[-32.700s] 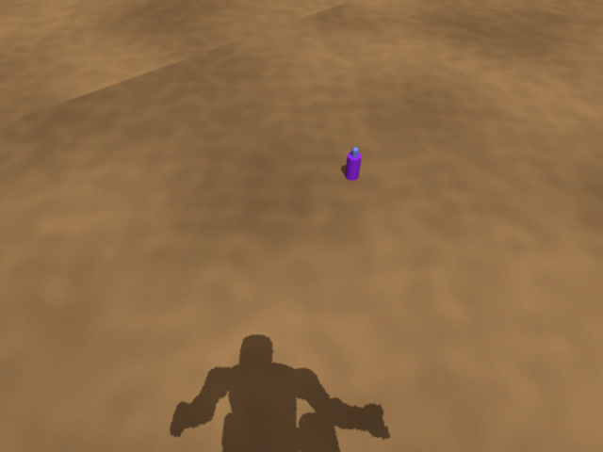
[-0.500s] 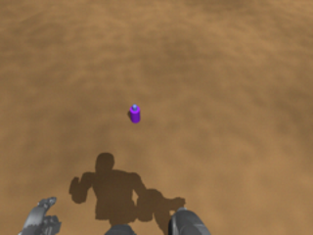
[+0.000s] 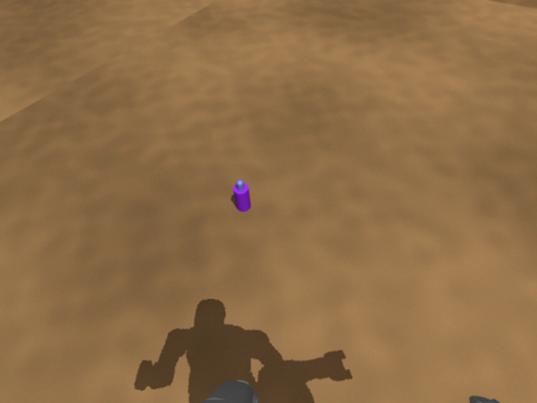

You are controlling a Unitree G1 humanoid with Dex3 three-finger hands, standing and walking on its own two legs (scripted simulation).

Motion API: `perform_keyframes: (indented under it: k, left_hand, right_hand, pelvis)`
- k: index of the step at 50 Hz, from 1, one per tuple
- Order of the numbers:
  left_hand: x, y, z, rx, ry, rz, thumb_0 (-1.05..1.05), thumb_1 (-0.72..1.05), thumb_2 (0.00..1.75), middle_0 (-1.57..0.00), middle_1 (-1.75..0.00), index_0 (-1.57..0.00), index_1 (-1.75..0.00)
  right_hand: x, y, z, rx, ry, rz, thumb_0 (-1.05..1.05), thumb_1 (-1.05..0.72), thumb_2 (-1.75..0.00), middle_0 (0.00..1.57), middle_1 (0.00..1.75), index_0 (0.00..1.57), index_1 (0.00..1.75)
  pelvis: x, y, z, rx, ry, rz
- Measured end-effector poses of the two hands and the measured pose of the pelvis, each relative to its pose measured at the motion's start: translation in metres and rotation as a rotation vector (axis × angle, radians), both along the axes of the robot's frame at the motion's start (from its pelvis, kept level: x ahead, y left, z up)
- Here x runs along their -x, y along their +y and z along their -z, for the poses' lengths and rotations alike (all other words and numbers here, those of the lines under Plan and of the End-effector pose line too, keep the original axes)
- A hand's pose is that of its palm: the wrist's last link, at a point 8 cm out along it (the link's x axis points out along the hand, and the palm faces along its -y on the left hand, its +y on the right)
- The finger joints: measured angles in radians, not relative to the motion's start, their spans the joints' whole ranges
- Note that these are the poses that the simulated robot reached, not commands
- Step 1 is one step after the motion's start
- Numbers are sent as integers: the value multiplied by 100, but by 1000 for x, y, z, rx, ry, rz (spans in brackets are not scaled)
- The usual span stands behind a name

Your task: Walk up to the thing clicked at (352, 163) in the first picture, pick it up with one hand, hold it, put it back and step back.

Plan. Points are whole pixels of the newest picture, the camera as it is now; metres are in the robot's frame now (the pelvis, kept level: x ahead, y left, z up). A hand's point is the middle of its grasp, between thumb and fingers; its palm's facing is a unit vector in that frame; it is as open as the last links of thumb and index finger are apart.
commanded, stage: step back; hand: left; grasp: from the side
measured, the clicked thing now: (241, 194) +1.02 +0.22 -0.67
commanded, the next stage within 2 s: stand in 1.00 s
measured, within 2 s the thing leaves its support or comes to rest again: neither
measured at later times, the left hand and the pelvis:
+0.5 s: hand out of the picture +0.02 +0.27 -0.13, palm faces +0.09 -0.92 -0.39, open 7.4 cm; pelvis -0.01 +0.00 +0.01, yaw +3 degrees
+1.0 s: hand out of the picture +0.09 +0.30 -0.15, palm faces +0.05 -0.93 -0.37, open 7.4 cm; pelvis +0.02 +0.03 +0.01, yaw +3 degrees
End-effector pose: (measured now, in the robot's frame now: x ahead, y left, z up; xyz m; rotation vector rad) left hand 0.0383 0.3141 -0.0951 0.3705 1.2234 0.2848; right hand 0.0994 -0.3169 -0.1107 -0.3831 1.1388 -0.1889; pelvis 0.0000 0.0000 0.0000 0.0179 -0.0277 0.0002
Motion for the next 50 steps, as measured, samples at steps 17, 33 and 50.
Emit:
perform_keyframes:
  k: [17, 33, 50]
  left_hand:
    - [30, 13, 5, 39, -28, -25, 1, 91, 89, -21, -30, -20, -30]
    - [18, 14, 11, 54, -26, -78, 1, 90, 89, -21, -30, -21, -30]
    - [-39, 30, 13, 57, -32, -21, 1, 91, 89, -21, -30, -20, -30]
  right_hand:
    - [63, 26, -5, -59, 54, 1, 1, -90, -90, 21, 30, 21, 30]
    - [-4, 26, -5, -4, 47, -61, 0, -90, -90, 20, 30, 20, 30]
    - [-50, 68, -7, -62, -36, -31, 0, -90, -90, 20, 30, 21, 30]
  pelvis:
    - [27, 1, -7, 12, -9, -39]
    - [-4, 19, -3, 28, -11, -87]
    - [-20, 31, -6, 33, -3, -46]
